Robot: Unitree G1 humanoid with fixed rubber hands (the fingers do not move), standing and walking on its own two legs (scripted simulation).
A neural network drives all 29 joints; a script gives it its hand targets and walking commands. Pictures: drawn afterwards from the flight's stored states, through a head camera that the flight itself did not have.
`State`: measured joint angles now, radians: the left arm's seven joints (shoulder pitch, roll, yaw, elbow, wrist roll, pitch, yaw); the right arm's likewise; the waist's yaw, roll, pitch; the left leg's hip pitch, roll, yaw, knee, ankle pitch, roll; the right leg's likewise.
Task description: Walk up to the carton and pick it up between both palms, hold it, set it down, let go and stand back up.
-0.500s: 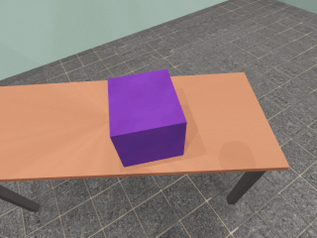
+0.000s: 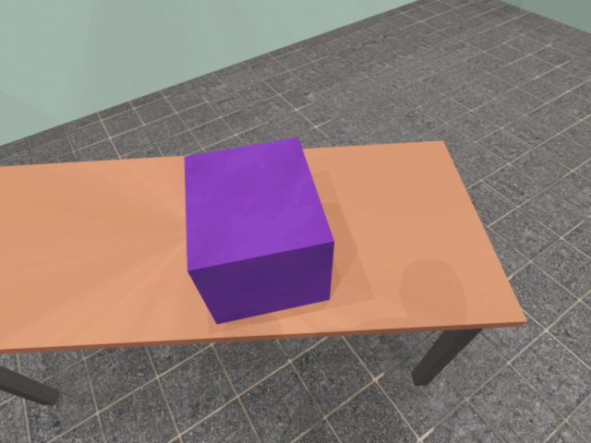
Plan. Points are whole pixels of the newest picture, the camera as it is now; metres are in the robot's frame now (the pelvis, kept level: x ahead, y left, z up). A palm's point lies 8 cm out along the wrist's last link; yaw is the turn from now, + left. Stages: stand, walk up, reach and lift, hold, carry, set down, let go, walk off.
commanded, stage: walk up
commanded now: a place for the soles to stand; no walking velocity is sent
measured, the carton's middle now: (258, 229) +0.48 +0.09 -0.08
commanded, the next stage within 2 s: reach and lift in 0.94 s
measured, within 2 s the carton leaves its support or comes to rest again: neither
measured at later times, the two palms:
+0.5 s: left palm out of the picture -0.02 +0.27 -0.14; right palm out of the picture -0.02 -0.22 -0.13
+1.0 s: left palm out of the picture -0.03 +0.27 -0.15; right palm out of the picture +0.02 -0.23 -0.14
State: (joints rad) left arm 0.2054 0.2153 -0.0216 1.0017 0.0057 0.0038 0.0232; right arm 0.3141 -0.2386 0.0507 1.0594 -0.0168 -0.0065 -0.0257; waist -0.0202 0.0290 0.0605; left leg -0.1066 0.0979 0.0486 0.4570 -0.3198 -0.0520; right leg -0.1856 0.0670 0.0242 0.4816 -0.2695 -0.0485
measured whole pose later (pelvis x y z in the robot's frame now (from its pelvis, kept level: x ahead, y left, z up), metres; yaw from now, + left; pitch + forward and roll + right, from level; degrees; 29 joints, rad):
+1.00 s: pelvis -0.02 +0.01 -0.01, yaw +8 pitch +0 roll +0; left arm 0.22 0.27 -0.04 1.02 -0.01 0.16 0.00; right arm 0.25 -0.19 -0.03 1.06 -0.08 0.01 -0.01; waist -0.01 -0.01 0.05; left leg -0.25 0.03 -0.06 0.56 -0.32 -0.04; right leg -0.25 -0.01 -0.09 0.54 -0.29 -0.02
